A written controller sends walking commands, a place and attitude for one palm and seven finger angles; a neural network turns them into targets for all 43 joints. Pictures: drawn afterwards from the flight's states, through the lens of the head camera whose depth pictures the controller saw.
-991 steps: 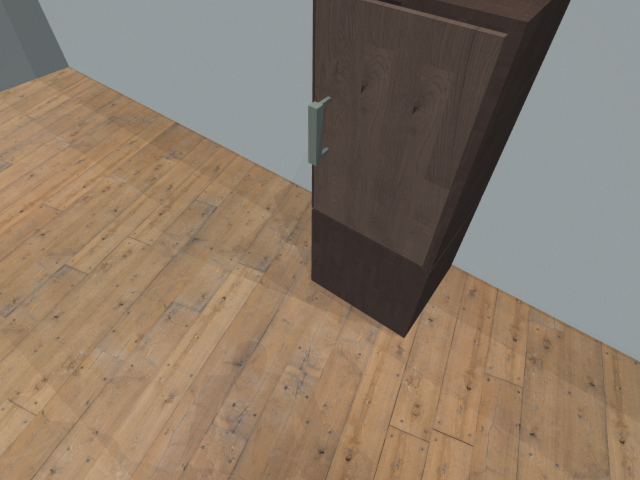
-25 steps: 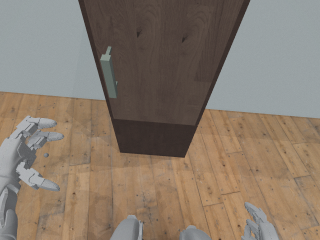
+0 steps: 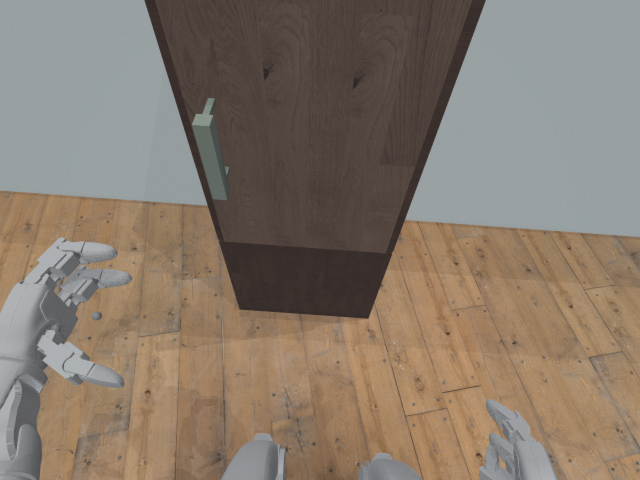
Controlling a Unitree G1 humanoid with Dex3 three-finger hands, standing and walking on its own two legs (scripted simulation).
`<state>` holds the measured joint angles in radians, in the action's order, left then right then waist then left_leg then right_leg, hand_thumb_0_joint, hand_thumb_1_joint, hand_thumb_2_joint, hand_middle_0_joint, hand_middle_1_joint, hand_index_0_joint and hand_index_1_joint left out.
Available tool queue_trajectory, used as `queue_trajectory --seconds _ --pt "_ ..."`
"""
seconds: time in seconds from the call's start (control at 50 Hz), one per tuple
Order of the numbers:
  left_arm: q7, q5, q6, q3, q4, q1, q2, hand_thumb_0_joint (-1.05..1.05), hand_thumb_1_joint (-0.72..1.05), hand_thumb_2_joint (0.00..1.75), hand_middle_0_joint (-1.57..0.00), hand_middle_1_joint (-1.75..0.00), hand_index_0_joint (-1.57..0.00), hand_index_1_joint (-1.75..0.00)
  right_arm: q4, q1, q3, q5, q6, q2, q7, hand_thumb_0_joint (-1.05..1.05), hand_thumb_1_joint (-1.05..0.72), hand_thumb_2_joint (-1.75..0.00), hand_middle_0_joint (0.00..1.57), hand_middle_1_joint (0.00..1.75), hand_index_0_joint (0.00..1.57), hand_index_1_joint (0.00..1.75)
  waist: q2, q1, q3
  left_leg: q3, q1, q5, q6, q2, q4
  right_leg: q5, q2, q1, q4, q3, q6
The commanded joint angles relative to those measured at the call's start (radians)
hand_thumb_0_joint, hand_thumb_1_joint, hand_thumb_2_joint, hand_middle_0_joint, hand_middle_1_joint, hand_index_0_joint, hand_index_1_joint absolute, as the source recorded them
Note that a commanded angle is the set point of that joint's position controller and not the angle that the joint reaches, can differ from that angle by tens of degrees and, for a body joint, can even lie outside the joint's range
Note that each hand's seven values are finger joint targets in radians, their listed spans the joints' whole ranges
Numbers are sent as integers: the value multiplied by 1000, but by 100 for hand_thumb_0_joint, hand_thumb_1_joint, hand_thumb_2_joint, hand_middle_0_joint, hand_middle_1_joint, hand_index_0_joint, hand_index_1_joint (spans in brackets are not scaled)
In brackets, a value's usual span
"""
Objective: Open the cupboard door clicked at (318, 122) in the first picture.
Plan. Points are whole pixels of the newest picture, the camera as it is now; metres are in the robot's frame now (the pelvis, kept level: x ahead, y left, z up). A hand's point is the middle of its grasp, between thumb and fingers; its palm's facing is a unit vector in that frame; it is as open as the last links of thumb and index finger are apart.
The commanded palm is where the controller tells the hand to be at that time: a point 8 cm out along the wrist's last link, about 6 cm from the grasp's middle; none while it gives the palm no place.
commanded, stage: move the hooked fingers beside the handle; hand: left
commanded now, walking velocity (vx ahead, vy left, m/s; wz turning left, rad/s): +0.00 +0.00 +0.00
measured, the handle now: (216, 151) +0.58 +0.20 +0.03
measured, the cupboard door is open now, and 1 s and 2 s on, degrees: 0 0 0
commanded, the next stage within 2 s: none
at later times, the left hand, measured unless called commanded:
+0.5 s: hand (124, 262) +0.36 +0.26 +0.05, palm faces -0.02 -1.00 -0.03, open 14.0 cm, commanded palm +0.34 +0.31 +0.05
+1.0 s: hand (145, 212) +0.44 +0.26 +0.04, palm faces -0.02 -1.00 -0.03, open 14.0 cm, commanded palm +0.42 +0.31 +0.04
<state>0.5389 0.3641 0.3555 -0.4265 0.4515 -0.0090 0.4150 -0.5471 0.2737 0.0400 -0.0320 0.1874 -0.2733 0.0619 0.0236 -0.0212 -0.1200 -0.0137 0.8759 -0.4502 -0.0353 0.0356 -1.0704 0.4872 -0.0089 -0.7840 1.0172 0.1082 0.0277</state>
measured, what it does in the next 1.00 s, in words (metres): stands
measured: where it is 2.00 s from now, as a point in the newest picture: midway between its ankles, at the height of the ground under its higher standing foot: outside the picture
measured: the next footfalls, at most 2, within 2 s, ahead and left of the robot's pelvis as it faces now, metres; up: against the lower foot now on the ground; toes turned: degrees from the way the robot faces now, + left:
none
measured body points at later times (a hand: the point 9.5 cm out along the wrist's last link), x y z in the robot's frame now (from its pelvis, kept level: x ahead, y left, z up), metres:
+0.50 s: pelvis +0.00 +0.00 -0.01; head +0.09 +0.01 +0.44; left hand +0.35 +0.32 +0.05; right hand +0.12 -0.27 -0.10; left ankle +0.04 +0.10 -0.67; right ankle +0.01 -0.11 -0.67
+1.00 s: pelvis +0.00 +0.00 -0.02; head +0.12 +0.03 +0.42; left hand +0.43 +0.32 +0.05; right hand +0.06 -0.27 -0.12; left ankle +0.04 +0.10 -0.67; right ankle +0.01 -0.11 -0.67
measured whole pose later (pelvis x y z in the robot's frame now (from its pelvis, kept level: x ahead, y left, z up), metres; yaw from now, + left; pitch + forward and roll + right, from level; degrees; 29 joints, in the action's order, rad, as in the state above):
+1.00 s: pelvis +0.00 +0.00 -0.02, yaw -2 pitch +21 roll -3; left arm 0.50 0.20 0.41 -0.49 1.02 -0.62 0.58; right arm -0.62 0.34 0.03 -0.02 0.05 -0.29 0.05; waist 0.01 -0.10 -0.12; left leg -0.03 1.04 -0.47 -0.04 0.05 -1.14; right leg 0.49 -0.02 -0.95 1.08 0.09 0.03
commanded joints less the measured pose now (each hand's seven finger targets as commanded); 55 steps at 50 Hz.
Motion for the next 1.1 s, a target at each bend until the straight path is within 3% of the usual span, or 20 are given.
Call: queue_trajectory --seconds 0.0,0.06,0.12,0.18,0.24,0.32,0.36,0.42,0.48,0.66,0.68,0.76,0.8,0.82,0.86,0.88,0.96,1.0,1.04,1.08 --pt "7 30 59 -91 -193 -161 248 0 -50 30 -30 -120 -30 -120 134 2 -67 -8 49 -160 12 0 -90 -90 20 30 20 30 71 2 -261 56 -231 200 5 -23 156 -170 -28 81 -142 -74 0" --pt "1 22 68 -86 -170 -304 264 0 -50 30 -30 -120 -30 -120 112 6 -63 -5 52 -163 24 0 -90 -90 20 30 20 30 68 -22 -234 59 -206 172 3 -20 133 -145 -30 39 -132 -81 1" --pt "6 12 72 -75 -145 -333 263 0 -50 30 -30 -120 -30 -120 102 11 -65 -7 55 -162 26 0 -90 -90 20 30 20 30 108 -14 -282 58 -236 193 6 -20 133 -165 -24 46 -128 -85 1" --pt "15 3 57 -109 -69 -360 314 0 -50 30 -30 -120 -30 -120 94 19 -61 -5 45 -168 27 0 -90 -90 20 30 20 30 64 -11 -287 51 -194 206 3 -19 118 -185 -25 70 -121 -92 1" --pt "16 -6 48 -89 -53 -403 303 0 -50 30 -30 -120 -30 -120 96 23 -62 -8 37 -167 23 0 -90 -90 20 30 20 30 98 -12 -302 53 -217 222 5 -19 125 -199 -23 55 -117 -86 1" --pt "4 -15 45 -105 -17 -426 322 0 -50 30 -30 -120 -30 -120 91 41 -67 -7 23 -170 18 0 -90 -90 20 30 20 30 90 -7 -327 53 -223 256 7 -16 123 -230 -25 63 -108 -82 1" --pt "-3 -20 47 -81 -9 -480 302 0 -50 30 -30 -120 -30 -120 90 46 -67 -6 18 -169 15 0 -90 -90 20 30 20 30 85 -20 -323 56 -224 262 5 -15 117 -236 -28 46 -100 -80 3" --pt "-15 -34 51 -106 53 -515 338 0 -50 30 -30 -120 -30 -120 80 57 -70 -7 1 -175 13 0 -90 -90 20 30 20 30 53 -25 -310 50 -186 209 3 -14 120 -194 -26 46 -111 -88 -4" --pt "-22 -48 62 -109 75 -569 352 0 -50 30 -30 -120 -30 -120 74 69 -70 -3 -11 -176 10 0 -90 -90 20 30 20 30 81 -22 -336 50 -199 233 4 -14 115 -214 -27 43 -101 -89 0" --pt "-30 -82 90 -95 176 -735 376 0 -50 30 -30 -120 -30 -120 37 114 -74 3 -46 -183 6 0 -90 -90 20 30 20 30 103 -48 -380 61 -233 289 3 -6 96 -246 -32 -1 -83 -84 2" --pt "-32 -89 85 -115 215 -721 395 0 -50 30 -30 -120 -30 -120 35 121 -75 3 -53 -185 5 0 -90 -90 20 30 20 30 91 -41 -377 59 -223 285 5 -6 97 -245 -31 2 -84 -83 1" --pt "-40 -105 94 -134 291 -816 444 0 -50 30 -30 -120 -30 -120 27 130 -70 6 -74 -188 4 0 -90 -90 20 30 20 30 70 -56 -358 51 -158 240 -3 -7 82 -222 -33 9 -84 -94 -1" --pt "-38 -115 103 -132 317 -851 449 0 -50 30 -30 -120 -30 -120 25 140 -71 7 -83 -189 3 0 -90 -90 20 30 20 30 78 -57 -382 50 -162 248 -2 -7 74 -231 -31 4 -77 -96 -4" --pt "-38 -126 112 -128 309 -890 462 0 -50 30 -30 -120 -30 -120 19 145 -72 8 -86 -191 2 0 -90 -90 20 30 20 30 114 -62 -399 55 -188 269 -1 -4 70 -240 -31 -16 -68 -92 -1" --pt "-33 -127 123 -109 322 -937 444 0 -50 30 -30 -120 -30 -120 10 157 -74 11 -94 -192 0 0 -90 -90 20 30 20 30 116 -76 -416 66 -231 298 -1 1 61 -244 -38 -54 -62 -86 1" --pt "-31 -130 125 -114 331 -925 450 0 -50 30 -30 -120 -30 -120 7 164 -76 10 -99 -195 -2 0 -90 -90 20 30 20 30 137 -69 -438 69 -256 315 4 2 64 -249 -37 -59 -62 -84 1" --pt "-35 -142 113 -102 393 -974 450 0 -50 30 -30 -120 -30 -120 -1 178 -74 12 -122 -199 -4 0 -90 -90 20 30 20 30 128 -86 -414 78 -248 319 2 6 58 -240 -39 -102 -56 -74 1" --pt "-42 -149 103 -121 432 -987 482 0 -50 30 -30 -120 -30 -120 -4 184 -72 13 -135 -203 -4 0 -90 -90 20 30 20 30 91 -89 -415 72 -212 304 -1 5 53 -245 -38 -81 -60 -79 -5" --pt "-49 -161 109 -118 420 -1027 494 0 -50 30 -30 -120 -30 -120 0 188 -71 15 -143 -203 -6 0 -90 -90 20 30 20 30 124 -90 -432 73 -214 304 -1 4 49 -240 -38 -88 -54 -80 -5" --pt "-58 -171 122 -156 422 -1050 550 0 -50 30 -30 -120 -30 -120 -6 199 -71 19 -154 -209 -6 0 -90 -90 20 30 20 30 141 -88 -459 79 -240 335 3 8 42 -252 -42 -98 -44 -77 -1"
